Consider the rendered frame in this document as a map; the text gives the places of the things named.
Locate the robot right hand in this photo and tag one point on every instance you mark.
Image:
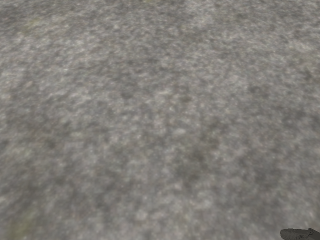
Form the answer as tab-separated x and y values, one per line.
299	234

